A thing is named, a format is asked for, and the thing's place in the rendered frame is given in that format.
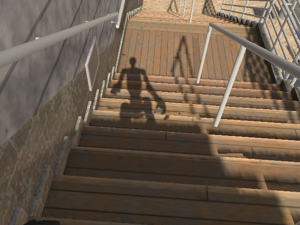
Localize stairs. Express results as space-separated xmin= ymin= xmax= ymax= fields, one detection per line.
xmin=27 ymin=73 xmax=300 ymax=225
xmin=130 ymin=9 xmax=250 ymax=27

